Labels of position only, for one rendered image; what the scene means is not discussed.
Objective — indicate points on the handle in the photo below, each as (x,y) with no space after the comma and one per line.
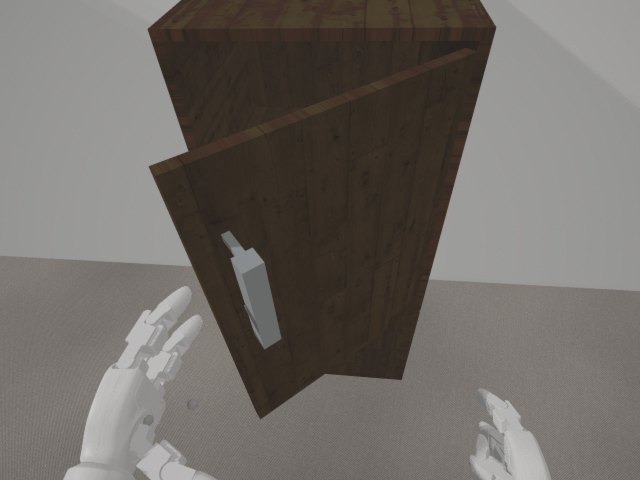
(253,281)

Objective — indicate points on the cupboard door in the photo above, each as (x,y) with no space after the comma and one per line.
(339,199)

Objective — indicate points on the robot right hand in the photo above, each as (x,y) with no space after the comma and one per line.
(517,454)

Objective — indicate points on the robot left hand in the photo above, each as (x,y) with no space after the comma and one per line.
(133,388)

